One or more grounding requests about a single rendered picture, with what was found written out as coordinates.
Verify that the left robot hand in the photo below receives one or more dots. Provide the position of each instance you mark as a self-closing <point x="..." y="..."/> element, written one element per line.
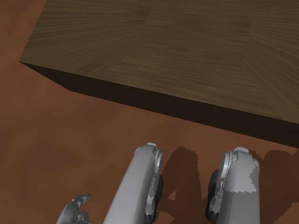
<point x="71" y="215"/>

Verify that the left robot foot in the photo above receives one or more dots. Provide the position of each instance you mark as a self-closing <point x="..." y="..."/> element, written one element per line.
<point x="149" y="219"/>

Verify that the right robot foot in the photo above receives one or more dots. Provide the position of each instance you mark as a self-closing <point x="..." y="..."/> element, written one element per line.
<point x="210" y="215"/>

